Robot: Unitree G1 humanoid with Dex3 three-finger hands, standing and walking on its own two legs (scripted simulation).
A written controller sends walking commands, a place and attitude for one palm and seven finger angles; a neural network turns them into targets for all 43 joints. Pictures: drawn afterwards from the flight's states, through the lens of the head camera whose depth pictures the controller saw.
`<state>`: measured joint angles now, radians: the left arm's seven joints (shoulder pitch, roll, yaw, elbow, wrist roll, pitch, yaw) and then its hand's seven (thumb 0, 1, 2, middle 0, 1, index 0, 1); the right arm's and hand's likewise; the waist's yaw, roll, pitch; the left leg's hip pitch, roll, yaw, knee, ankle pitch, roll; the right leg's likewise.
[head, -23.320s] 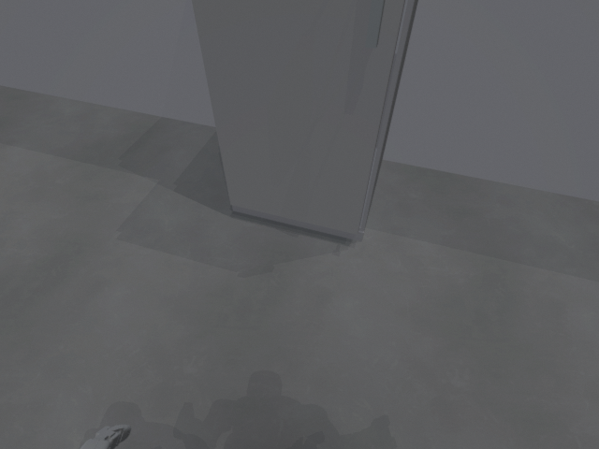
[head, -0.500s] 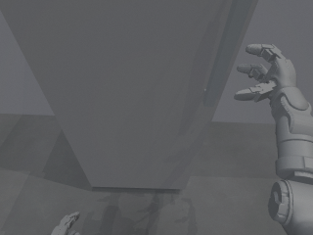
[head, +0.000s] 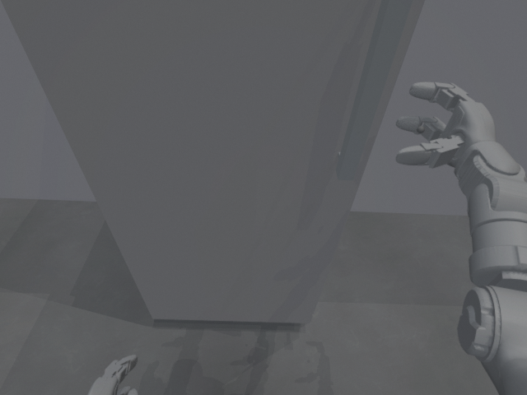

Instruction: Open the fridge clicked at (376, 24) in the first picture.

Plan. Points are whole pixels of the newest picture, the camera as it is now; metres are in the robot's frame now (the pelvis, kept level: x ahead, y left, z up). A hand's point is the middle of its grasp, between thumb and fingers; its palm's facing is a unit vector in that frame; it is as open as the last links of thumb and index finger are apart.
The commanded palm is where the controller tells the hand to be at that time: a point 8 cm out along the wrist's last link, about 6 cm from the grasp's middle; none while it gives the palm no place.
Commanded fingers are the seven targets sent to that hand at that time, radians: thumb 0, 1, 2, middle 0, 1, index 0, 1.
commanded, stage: move the hooked fingers beside the handle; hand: right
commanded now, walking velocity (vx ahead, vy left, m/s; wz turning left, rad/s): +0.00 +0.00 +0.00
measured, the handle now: (367, 78) +0.51 -0.10 +0.27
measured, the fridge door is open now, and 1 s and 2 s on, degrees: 0 0 0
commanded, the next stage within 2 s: feel for the door with the fingertips in 1.16 s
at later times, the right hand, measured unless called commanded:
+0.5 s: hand (418, 137) +0.43 -0.17 +0.22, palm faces -0.04 +1.00 +0.02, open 14.0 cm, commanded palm +0.41 -0.22 +0.23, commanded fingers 0.00 0.50 -0.30 0.30 1.20 0.30 1.20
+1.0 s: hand (414, 125) +0.44 -0.16 +0.24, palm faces -0.03 +1.00 +0.01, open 14.0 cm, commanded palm +0.42 -0.21 +0.23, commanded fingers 0.00 0.50 -0.30 0.30 1.20 0.30 1.20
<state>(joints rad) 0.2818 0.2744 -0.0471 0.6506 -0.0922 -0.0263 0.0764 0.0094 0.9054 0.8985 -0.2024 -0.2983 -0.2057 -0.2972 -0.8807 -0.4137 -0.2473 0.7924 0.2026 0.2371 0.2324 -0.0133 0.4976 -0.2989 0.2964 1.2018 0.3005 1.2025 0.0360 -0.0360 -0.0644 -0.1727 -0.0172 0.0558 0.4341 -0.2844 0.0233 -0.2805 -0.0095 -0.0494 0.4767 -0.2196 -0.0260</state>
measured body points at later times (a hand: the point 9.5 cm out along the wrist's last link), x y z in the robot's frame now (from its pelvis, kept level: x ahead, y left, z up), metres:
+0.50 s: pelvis -0.01 +0.00 +0.00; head -0.01 +0.00 +0.45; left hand +0.09 +0.25 -0.10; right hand +0.43 -0.22 +0.23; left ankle -0.04 +0.10 -0.74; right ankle +0.02 -0.10 -0.74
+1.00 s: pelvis +0.00 +0.00 +0.00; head -0.01 +0.01 +0.45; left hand +0.12 +0.26 -0.10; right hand +0.44 -0.22 +0.24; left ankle -0.04 +0.10 -0.74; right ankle +0.02 -0.10 -0.74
